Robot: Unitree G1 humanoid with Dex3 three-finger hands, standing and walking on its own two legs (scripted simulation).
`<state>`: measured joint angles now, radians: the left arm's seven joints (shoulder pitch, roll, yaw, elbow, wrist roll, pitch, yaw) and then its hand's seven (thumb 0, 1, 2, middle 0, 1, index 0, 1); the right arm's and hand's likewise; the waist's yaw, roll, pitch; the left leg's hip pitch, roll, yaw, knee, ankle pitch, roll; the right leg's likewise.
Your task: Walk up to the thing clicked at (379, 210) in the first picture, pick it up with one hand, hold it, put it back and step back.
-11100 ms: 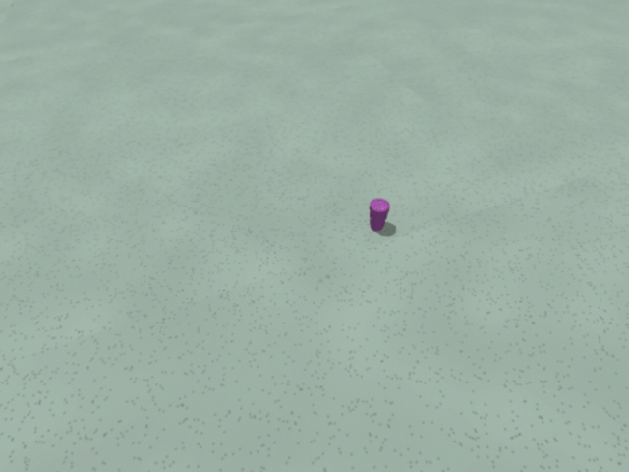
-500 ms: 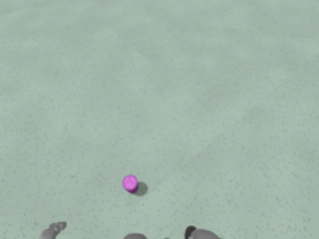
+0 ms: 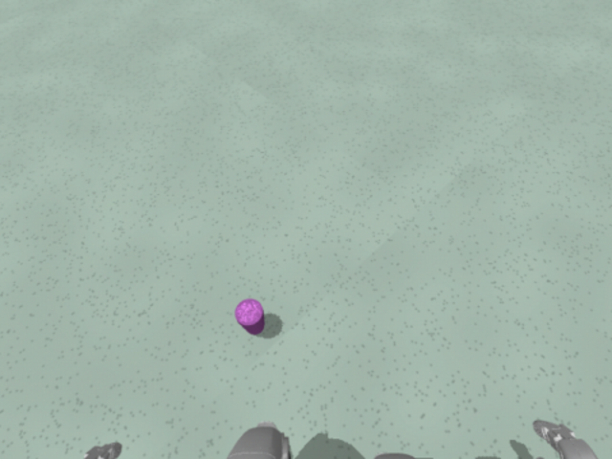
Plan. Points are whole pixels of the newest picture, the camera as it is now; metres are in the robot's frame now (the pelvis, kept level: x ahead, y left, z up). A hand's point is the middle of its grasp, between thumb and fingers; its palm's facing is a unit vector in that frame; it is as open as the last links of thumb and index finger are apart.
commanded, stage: walk up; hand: left
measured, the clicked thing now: (252, 319) +0.53 +0.22 -0.68
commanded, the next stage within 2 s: stand in 1.66 s
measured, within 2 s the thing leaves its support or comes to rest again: neither
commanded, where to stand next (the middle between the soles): +0.18 +0.00 m, yaw +1 degrees
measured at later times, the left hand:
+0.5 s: hand out of the picture -0.06 +0.27 -0.14, palm faces +0.01 -0.94 -0.34, open 7.4 cm
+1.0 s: hand out of the picture -0.10 +0.26 -0.13, palm faces +0.04 -0.93 -0.37, open 7.4 cm
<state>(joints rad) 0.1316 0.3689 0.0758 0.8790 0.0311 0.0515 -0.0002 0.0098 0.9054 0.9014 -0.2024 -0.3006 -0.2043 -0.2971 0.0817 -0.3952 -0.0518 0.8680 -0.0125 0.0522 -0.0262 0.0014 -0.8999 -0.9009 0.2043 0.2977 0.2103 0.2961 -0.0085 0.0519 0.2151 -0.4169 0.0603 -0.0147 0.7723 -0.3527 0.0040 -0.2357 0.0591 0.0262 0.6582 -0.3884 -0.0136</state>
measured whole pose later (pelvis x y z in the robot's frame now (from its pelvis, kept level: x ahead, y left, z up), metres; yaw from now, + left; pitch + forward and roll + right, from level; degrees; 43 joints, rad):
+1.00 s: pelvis -0.16 -0.01 +0.01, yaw +1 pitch -3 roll +1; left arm 0.21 0.38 0.06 0.94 0.00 0.01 0.00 0.01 0.90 0.90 -0.20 -0.30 -0.21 -0.30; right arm 0.22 -0.34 -0.05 0.95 -0.03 -0.03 0.01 0.00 -0.90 -0.90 0.20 0.30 0.21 0.30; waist 0.01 -0.02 0.09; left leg -0.26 -0.02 -0.02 0.55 -0.25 0.02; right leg -0.25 -0.02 0.03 0.80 -0.54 -0.02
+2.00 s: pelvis -0.14 -0.01 +0.03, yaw +2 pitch -2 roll +0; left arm 0.10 0.35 0.01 1.16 0.01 -0.01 -0.01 0.01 0.90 0.90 -0.20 -0.30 -0.20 -0.30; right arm 0.06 -0.34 -0.01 1.11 -0.01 -0.02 0.01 0.00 -0.90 -0.90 0.20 0.30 0.21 0.30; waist 0.01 0.00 0.07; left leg -0.13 -0.02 -0.05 0.34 -0.16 0.00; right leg -0.08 -0.03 -0.01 0.31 -0.20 0.03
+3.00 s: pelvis -0.08 +0.01 +0.01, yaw +3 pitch -3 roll +0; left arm 0.30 0.42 0.07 1.01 0.03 0.00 -0.04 0.01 0.90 0.90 -0.20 -0.30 -0.20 -0.30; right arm 0.24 -0.39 -0.09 0.96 -0.05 -0.07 0.05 0.00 -0.90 -0.90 0.20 0.30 0.21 0.30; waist 0.01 -0.03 0.07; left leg -0.25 0.00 0.03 0.56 -0.26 0.03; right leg -0.22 -0.01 0.06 0.84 -0.48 -0.04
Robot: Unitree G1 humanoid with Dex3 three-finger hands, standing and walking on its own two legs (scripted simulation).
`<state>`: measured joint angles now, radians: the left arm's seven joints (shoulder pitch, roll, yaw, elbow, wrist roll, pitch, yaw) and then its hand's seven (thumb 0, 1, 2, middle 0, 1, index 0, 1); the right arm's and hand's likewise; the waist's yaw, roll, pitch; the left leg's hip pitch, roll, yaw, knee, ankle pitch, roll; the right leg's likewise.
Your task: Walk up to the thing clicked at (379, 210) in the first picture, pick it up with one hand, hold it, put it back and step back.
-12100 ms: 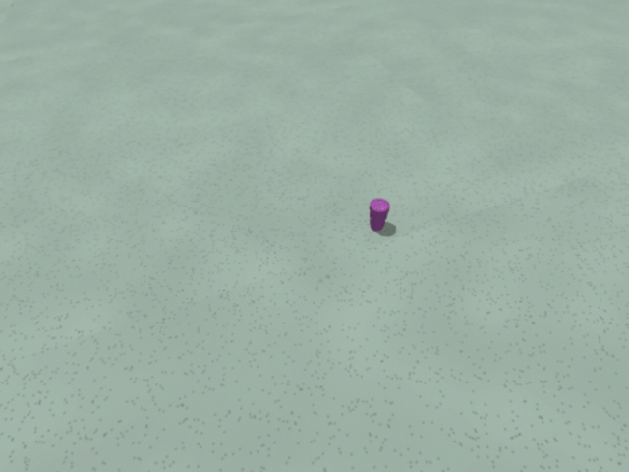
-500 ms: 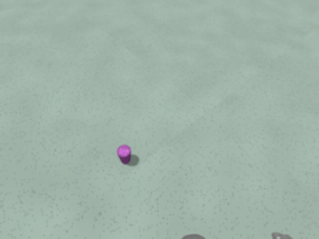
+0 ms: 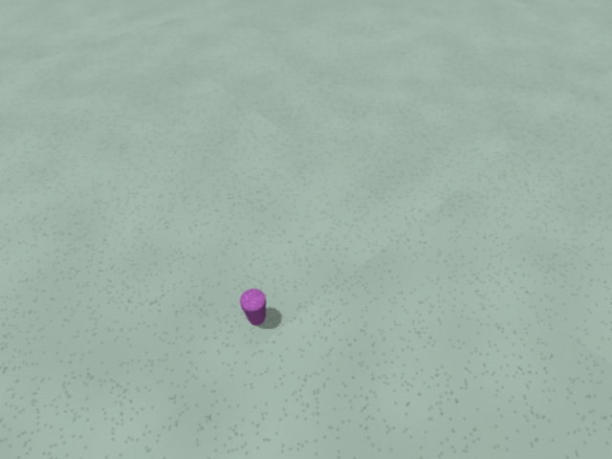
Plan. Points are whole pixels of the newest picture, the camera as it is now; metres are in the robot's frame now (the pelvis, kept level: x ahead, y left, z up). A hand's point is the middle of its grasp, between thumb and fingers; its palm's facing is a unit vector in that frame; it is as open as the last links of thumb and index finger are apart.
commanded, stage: walk up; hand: left
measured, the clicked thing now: (255, 309) +0.70 +0.22 -0.70
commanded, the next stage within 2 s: stand in 0.66 s
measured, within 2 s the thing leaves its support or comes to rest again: neither
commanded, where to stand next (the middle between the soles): +0.34 +0.01 m, yaw -1 degrees
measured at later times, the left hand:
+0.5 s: hand out of the picture +0.13 +0.25 -0.14, palm faces +0.03 -0.95 -0.32, open 7.4 cm
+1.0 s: hand out of the picture +0.09 +0.26 -0.14, palm faces +0.00 -0.94 -0.33, open 7.4 cm
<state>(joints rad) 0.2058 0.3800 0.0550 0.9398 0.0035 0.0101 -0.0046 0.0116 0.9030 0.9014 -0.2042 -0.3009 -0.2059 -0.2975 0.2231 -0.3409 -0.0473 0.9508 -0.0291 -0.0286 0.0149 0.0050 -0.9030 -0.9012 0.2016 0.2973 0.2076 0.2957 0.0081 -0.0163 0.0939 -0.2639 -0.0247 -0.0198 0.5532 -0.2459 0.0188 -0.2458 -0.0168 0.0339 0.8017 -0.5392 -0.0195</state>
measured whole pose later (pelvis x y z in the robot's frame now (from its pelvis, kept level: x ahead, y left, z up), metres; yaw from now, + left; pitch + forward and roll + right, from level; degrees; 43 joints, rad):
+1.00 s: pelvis +0.02 +0.00 +0.02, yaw +0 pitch -2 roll +0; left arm 0.10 0.35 0.01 1.16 0.01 -0.01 -0.01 0.01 0.90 0.90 -0.20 -0.30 -0.20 -0.30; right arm 0.06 -0.34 -0.01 1.11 -0.01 -0.02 0.01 0.00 -0.90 -0.90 0.20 0.30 0.21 0.30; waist 0.01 0.00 0.07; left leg -0.13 -0.02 -0.05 0.34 -0.16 0.00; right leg -0.08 -0.03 -0.01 0.31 -0.20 0.03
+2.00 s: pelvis +0.08 +0.02 +0.00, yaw +2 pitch -3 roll +0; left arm 0.30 0.42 0.07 1.01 0.03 0.00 -0.04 0.01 0.90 0.90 -0.20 -0.30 -0.20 -0.30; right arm 0.24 -0.39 -0.09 0.96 -0.05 -0.07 0.05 0.00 -0.90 -0.90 0.20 0.30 0.21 0.30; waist 0.01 -0.03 0.07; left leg -0.25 0.00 0.03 0.56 -0.26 0.03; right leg -0.22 -0.01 0.06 0.84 -0.48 -0.04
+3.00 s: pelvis +0.29 +0.00 +0.00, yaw +0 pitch -2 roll +0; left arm 0.16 0.38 0.01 0.99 0.00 0.01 -0.02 0.01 0.90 0.90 -0.20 -0.30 -0.21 -0.30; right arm 0.12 -0.37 0.00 0.96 0.00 -0.02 0.01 0.00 -0.90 -0.90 0.20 0.30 0.21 0.30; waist 0.01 -0.01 0.10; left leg -0.33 0.03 0.01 0.61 -0.24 -0.01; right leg -0.25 -0.01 -0.03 0.62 -0.33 -0.01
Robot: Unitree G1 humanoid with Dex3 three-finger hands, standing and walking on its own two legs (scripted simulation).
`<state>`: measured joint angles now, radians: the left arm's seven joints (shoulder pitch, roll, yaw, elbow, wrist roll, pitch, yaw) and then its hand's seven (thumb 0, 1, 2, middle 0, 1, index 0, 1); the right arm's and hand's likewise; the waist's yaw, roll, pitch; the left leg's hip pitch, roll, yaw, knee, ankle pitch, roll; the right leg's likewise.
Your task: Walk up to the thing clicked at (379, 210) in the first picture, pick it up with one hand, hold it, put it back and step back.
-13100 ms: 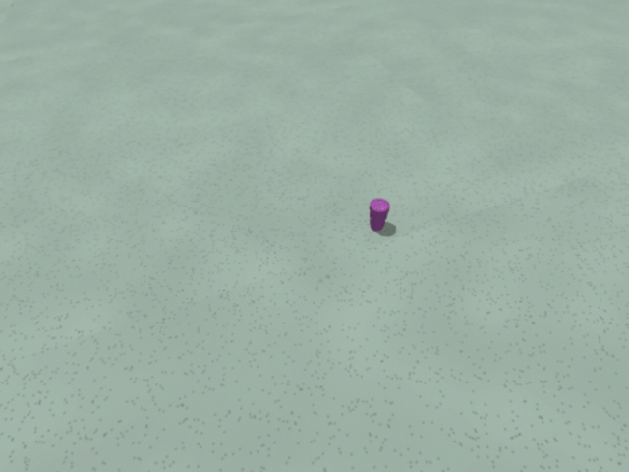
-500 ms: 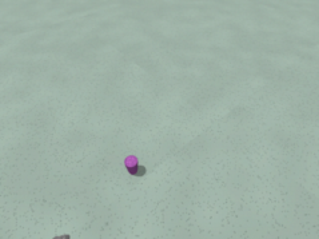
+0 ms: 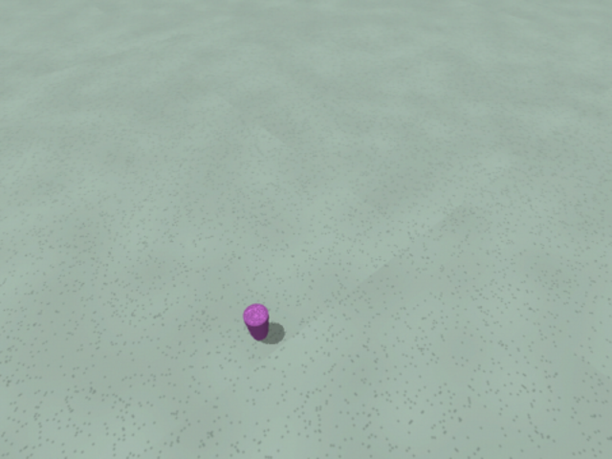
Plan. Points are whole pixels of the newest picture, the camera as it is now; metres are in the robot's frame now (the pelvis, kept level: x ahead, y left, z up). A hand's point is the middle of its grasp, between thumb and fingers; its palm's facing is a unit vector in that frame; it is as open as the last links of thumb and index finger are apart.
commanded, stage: stand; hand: left
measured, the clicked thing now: (257, 324) +0.68 +0.22 -0.72
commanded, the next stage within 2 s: walk up in 0.66 s
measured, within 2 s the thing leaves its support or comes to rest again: neither
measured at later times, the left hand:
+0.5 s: hand out of the picture +0.06 +0.25 -0.16, palm faces -0.04 -0.94 -0.34, open 7.4 cm
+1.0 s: hand out of the picture +0.06 +0.30 -0.17, palm faces +0.01 -0.93 -0.36, open 7.4 cm
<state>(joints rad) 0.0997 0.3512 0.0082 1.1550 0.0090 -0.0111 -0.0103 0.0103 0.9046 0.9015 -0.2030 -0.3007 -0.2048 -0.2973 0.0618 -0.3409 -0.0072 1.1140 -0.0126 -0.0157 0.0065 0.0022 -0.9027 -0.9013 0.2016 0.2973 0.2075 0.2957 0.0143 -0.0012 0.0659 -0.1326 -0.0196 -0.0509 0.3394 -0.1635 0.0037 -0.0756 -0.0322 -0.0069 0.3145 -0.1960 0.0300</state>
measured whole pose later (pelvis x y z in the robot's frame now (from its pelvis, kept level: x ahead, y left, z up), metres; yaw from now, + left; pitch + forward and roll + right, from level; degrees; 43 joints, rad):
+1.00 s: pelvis +0.06 +0.02 -0.02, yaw +2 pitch -3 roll +0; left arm 0.30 0.42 0.07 1.01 0.03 0.00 -0.04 0.01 0.90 0.90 -0.20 -0.30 -0.20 -0.30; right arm 0.24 -0.39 -0.09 0.96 -0.05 -0.07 0.05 0.00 -0.90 -0.90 0.20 0.30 0.21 0.30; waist 0.01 -0.03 0.07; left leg -0.25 0.00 0.03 0.56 -0.26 0.03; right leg -0.22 -0.01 0.06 0.84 -0.48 -0.04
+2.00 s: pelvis +0.27 -0.01 -0.02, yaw +0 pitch -2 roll +0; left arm 0.16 0.38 0.01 0.99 0.00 0.01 -0.02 0.01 0.90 0.90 -0.20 -0.30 -0.21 -0.30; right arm 0.12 -0.37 0.00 0.96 0.00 -0.02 0.01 0.00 -0.90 -0.90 0.20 0.30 0.21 0.30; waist 0.01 -0.01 0.10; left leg -0.33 0.03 0.01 0.61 -0.24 -0.01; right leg -0.25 -0.01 -0.03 0.62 -0.33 -0.01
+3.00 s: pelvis +0.28 +0.01 +0.00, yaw +1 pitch -1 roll +0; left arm 0.11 0.35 0.03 1.14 0.00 0.02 -0.02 0.01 0.90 0.90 -0.20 -0.30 -0.20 -0.30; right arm 0.07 -0.35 0.00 1.15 -0.01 -0.01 0.01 0.00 -0.90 -0.90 0.20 0.30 0.21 0.30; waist 0.00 -0.01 0.06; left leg -0.22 0.01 0.01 0.35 -0.11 0.00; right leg -0.13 -0.03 -0.04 0.35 -0.19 0.02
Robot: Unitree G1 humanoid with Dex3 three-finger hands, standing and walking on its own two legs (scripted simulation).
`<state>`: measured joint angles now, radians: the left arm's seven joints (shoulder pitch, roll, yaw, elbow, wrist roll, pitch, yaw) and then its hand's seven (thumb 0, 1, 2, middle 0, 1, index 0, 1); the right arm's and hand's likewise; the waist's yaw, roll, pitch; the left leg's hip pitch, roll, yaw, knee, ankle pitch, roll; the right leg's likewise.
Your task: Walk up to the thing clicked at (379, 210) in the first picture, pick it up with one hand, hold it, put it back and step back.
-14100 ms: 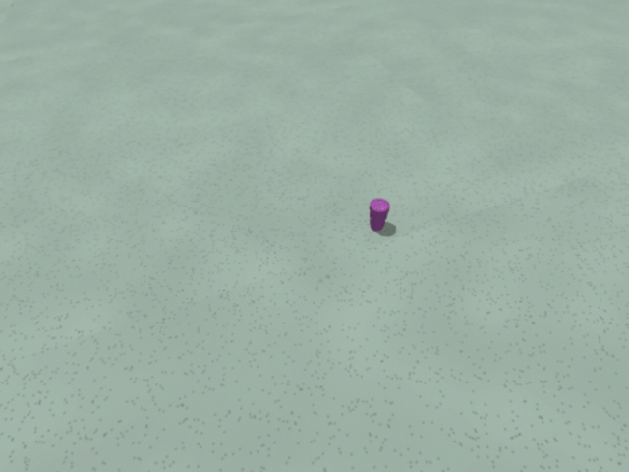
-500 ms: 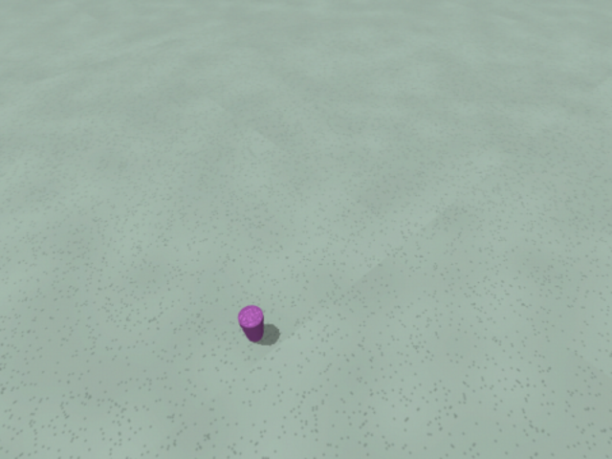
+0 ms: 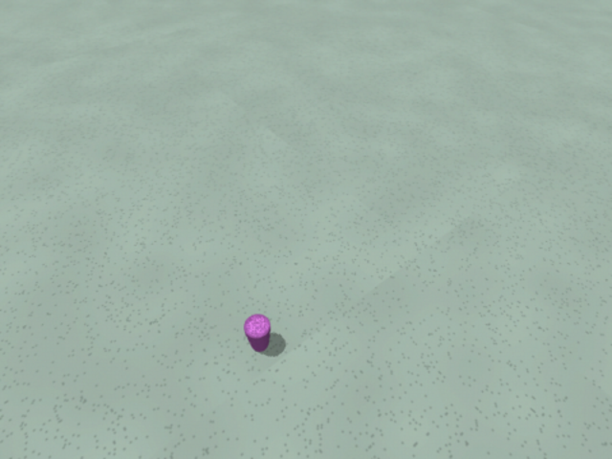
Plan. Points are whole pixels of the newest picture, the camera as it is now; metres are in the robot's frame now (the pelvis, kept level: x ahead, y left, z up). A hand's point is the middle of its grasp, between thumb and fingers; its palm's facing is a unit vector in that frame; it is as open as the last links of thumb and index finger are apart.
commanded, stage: walk up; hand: left
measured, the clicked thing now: (258, 335) +0.63 +0.17 -0.70
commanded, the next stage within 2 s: none
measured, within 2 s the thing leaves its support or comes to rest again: neither
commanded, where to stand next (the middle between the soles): +0.27 -0.02 m, yaw -3 degrees
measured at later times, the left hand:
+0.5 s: hand (182, 390) +0.26 +0.21 -0.12, palm faces -0.04 -0.93 -0.37, open 7.4 cm
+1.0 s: hand (186, 375) +0.29 +0.22 -0.16, palm faces -0.05 -0.94 -0.33, open 7.4 cm
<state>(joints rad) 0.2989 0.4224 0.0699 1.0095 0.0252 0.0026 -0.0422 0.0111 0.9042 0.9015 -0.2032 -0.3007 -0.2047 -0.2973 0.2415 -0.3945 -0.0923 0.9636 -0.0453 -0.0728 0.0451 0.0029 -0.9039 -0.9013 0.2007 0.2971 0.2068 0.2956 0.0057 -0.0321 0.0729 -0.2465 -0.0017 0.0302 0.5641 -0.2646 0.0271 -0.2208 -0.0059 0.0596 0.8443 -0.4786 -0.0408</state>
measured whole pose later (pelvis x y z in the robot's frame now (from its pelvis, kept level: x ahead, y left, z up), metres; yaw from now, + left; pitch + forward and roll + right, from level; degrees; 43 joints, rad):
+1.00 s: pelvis +0.21 -0.03 -0.01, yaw -2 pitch -2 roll +0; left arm 0.16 0.38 0.01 0.99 0.00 0.01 -0.02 0.01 0.90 0.90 -0.20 -0.30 -0.21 -0.30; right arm 0.12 -0.37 0.00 0.96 0.00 -0.02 0.01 0.00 -0.90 -0.90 0.20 0.30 0.21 0.30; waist 0.01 -0.01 0.10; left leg -0.33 0.03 0.01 0.61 -0.24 -0.01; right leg -0.25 -0.01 -0.03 0.62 -0.33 -0.01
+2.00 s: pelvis +0.22 -0.02 +0.01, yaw -1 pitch -1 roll +0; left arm 0.11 0.35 0.03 1.14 0.00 0.02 -0.02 0.01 0.90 0.90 -0.20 -0.30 -0.20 -0.30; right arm 0.07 -0.35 0.00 1.15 -0.01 -0.01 0.01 0.00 -0.90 -0.90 0.20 0.30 0.21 0.30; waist 0.00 -0.01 0.06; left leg -0.22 0.01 0.01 0.35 -0.11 0.00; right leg -0.13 -0.03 -0.04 0.35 -0.19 0.02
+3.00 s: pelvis +0.21 -0.04 -0.02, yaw -2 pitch -2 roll +0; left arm 0.18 0.39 0.05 0.89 0.01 0.04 0.00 0.01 0.91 0.90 -0.20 -0.30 -0.20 -0.30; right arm -0.01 -0.36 -0.03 0.82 -0.02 0.02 -0.01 0.00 -0.90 -0.90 0.21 0.30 0.21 0.30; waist 0.04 0.00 0.17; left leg -0.42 0.06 0.06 0.68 -0.22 0.00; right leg -0.33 0.01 0.01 0.86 -0.48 -0.02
